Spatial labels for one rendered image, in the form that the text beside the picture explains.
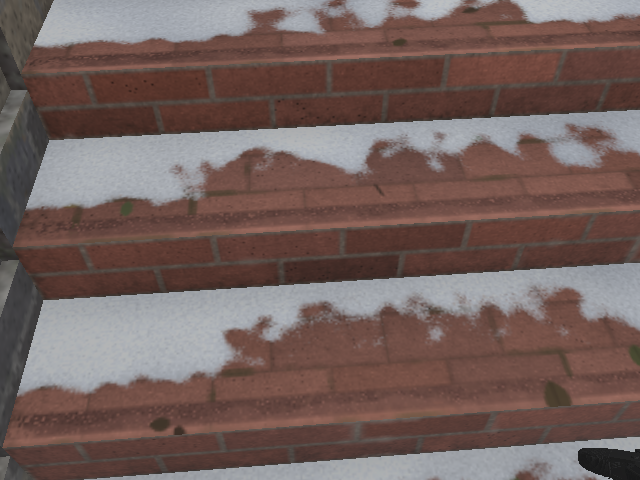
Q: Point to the right robot hand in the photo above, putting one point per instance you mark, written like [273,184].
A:
[612,463]

